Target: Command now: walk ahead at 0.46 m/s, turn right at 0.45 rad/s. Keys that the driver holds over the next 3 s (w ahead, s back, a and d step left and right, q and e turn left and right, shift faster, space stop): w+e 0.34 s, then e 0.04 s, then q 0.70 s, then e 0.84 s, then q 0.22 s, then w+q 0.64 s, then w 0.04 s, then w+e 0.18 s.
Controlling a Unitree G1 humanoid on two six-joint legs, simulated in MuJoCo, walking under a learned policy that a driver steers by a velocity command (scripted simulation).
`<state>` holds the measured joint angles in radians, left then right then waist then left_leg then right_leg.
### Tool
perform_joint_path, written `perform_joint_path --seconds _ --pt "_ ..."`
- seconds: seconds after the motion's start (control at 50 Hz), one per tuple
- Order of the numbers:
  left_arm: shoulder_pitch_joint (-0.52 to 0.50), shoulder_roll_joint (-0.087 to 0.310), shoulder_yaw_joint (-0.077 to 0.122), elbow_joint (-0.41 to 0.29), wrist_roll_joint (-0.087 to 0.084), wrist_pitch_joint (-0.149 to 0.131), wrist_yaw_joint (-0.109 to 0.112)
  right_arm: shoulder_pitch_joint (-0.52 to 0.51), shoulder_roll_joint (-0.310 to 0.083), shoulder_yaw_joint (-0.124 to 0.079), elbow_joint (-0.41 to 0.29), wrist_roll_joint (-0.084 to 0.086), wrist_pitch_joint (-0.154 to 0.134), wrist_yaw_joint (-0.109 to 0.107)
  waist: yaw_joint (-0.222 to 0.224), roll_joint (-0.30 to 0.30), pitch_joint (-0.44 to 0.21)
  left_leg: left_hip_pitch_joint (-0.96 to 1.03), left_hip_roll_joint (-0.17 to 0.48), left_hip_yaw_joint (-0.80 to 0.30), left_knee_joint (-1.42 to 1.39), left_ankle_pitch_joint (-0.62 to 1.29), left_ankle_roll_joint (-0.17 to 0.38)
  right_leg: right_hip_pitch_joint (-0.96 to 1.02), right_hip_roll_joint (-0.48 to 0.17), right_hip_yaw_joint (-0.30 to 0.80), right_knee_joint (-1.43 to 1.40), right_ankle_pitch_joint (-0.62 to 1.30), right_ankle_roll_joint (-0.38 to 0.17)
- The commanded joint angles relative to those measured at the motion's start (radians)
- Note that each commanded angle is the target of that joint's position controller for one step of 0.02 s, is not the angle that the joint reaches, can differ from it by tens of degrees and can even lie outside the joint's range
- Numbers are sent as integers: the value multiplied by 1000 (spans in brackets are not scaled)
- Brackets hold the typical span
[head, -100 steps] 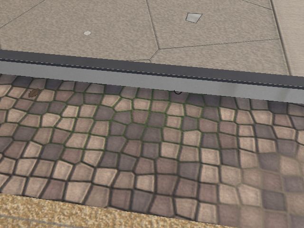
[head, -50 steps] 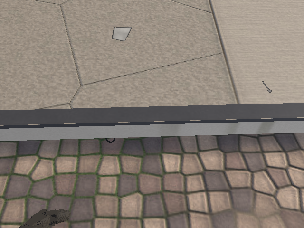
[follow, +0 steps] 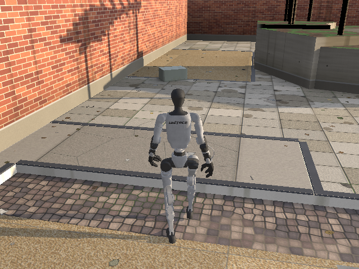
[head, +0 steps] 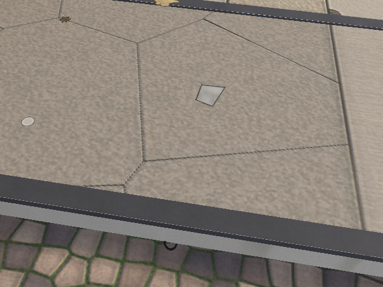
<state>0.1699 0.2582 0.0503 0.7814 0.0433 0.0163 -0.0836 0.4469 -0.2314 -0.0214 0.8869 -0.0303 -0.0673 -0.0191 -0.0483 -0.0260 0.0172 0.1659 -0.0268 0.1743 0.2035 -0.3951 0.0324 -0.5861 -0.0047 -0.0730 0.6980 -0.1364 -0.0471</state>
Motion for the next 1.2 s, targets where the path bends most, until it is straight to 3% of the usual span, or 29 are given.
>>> perform_joint_path --seconds 0.02,0.06,0.08,0.1,0.12,0.16,0.2,0.24,0.34,0.38,0.46,0.5,0.52,0.54,0.56,0.58,0.62,0.68,0.9,0.92,0.98,1.02,1.04,1.06,1.08,1.1,1.12,1.16,1.2 --pt "-92 59 4 -107 -2 -28 6 29 -176 -33 -4 1 -7 -17 23 161 58 -23 280 -11 189 1193 74 65 80 -105 -84 -111 -80" --pt "182 115 33 -33 5 -48 27 7 -207 -36 -3 5 0 -18 152 140 -113 -154 270 22 564 1193 63 434 131 -61 -170 -106 -151" --pt "321 211 67 -3 16 -48 46 3 -172 -22 -41 21 -9 -8 209 21 -220 -434 219 34 870 854 33 731 -51 208 -233 -286 -232" --pt "288 288 90 -19 -7 -40 55 -18 -103 -14 -99 23 -24 11 150 -214 -298 -786 -28 -44 1232 -67 -15 917 -329 805 -373 -293 -368" --pt "269 272 87 -7 -37 -36 56 -118 -181 -29 -119 10 -34 17 177 -44 -254 -884 16 -235 1277 -27 1 882 -319 791 -416 -193 -369" --pt "176 178 61 -1 -36 -36 68 -143 -150 -19 -132 18 -52 23 95 57 -37 -847 111 -233 1097 96 13 609 -255 542 -452 15 -294" --pt "110 137 43 -4 -37 -49 73 -113 -133 -14 -122 -16 -19 23 33 51 4 -746 136 -232 994 94 -15 469 -162 409 -476 169 -253" --pt "115 146 41 0 -43 -68 70 -94 -118 -13 -122 -31 10 29 13 27 -4 -719 132 -209 937 94 -44 419 -128 357 -486 274 -257" --pt "176 173 49 23 -42 -73 71 -300 -106 -7 -195 -23 22 38 64 -26 47 -782 121 -170 661 277 -94 382 -65 328 -509 219 -210" --pt "208 180 52 35 -42 -69 76 -366 -99 -2 -214 -14 17 39 90 -35 44 -758 88 -161 550 344 -94 412 -51 311 -446 427 -178" --pt "231 131 30 60 -30 -72 91 -337 -78 9 -183 -6 0 26 102 -40 -42 -591 24 -128 455 411 -43 485 -62 248 -335 719 -100" --pt "183 142 26 58 -25 -79 106 -201 -120 -9 -131 -15 -8 14 33 -65 -81 -476 0 -145 380 365 6 546 -88 282 -217 825 -73" --pt "138 156 28 55 -34 -81 108 -82 -132 -16 -84 -16 -18 7 -39 -41 -99 -370 -3 -141 246 452 29 546 -65 253 -87 814 -55" --pt "143 145 22 48 -37 -91 105 20 -168 -25 -44 -14 -34 -2 -70 12 -140 -198 81 -213 195 744 51 461 -4 225 92 558 -28" --pt "288 42 1 45 -49 -95 103 43 -248 -38 -41 -16 -34 -3 12 252 -223 18 383 -531 302 1449 201 246 141 138 422 -276 12" --pt "397 59 1 90 -42 -74 109 42 -216 -39 -31 20 -18 10 52 202 -326 24 455 -688 253 1479 303 200 146 164 518 -448 22" --pt "237 104 9 83 6 -47 106 -146 -133 -29 -78 32 2 18 52 77 -150 -174 338 -594 181 1012 291 120 77 145 618 -355 42" --pt "155 73 3 44 7 -6 89 -182 -125 -32 -76 21 31 5 75 104 -85 -369 220 -470 125 777 233 133 48 105 640 -287 68" --pt "36 30 -10 -36 -18 34 131 -142 -155 -88 -96 -7 110 -6 15 184 -56 -466 166 -631 52 77 193 164 59 81 227 -328 92" --pt "-7 46 -1 -42 -79 15 148 -207 -157 -85 -153 37 108 -42 18 206 -56 -471 178 -705 23 -31 185 184 55 150 161 -305 123" --pt "58 55 2 -11 -77 -8 145 -208 -166 -96 -165 36 126 -71 32 200 -57 -483 163 -726 32 7 151 304 66 152 -24 -272 129" --pt "119 63 13 20 -76 -19 132 -212 -161 -100 -174 59 136 -72 70 170 -35 -526 106 -710 69 -20 106 411 70 125 -260 -167 99" --pt "123 88 24 28 -72 -21 132 -199 -148 -100 -180 67 135 -67 73 96 -26 -583 41 -647 174 -126 65 469 19 152 -345 -156 77" --pt "142 162 39 22 -43 -18 133 -170 -106 -97 -194 65 136 -64 48 -121 -52 -748 -89 -466 486 -188 6 547 -211 394 -411 -192 -19" --pt "33 197 43 -26 27 -24 121 -166 -134 -112 -214 65 121 -62 33 -307 -12 -860 -177 -354 851 -264 -49 374 -439 648 -483 -1 -174" --pt "-74 121 18 -80 42 -35 121 -109 -190 -125 -182 41 117 -56 -14 -214 -8 -805 -119 -386 1118 -233 -76 294 -421 609 -470 79 -222" --pt "-136 67 7 -95 15 -40 118 -82 -191 -126 -150 34 123 -53 -40 -94 15 -773 -120 -397 1185 -148 -79 247 -311 440 -424 50 -170" --pt "-124 46 -6 -85 -36 -42 119 -66 -117 -103 -122 20 128 -55 -28 -17 31 -766 -132 -403 1244 -17 -104 265 -197 329 -390 14 -131" --pt "-56 -16 -35 -45 -33 -53 119 -121 -62 -80 -131 27 111 -47 -9 -47 22 -703 -86 -397 1036 77 -131 314 -136 267 -395 -19 -133"
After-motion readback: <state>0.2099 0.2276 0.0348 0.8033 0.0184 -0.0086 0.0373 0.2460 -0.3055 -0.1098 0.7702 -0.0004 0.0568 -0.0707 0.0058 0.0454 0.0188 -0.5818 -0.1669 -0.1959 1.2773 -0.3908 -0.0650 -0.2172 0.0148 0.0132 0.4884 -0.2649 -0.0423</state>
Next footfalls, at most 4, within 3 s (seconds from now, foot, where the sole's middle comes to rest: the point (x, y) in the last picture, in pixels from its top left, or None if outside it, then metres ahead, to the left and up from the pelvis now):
0.06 right None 0.19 -0.08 -0.76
0.54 left None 0.48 0.02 -0.76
1.04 right None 0.37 -0.16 -0.76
1.42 left None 0.33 0.07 -0.76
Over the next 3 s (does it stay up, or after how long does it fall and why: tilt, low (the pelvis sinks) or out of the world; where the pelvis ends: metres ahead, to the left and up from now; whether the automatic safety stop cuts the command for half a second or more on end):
stays up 0.55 -0.13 0.01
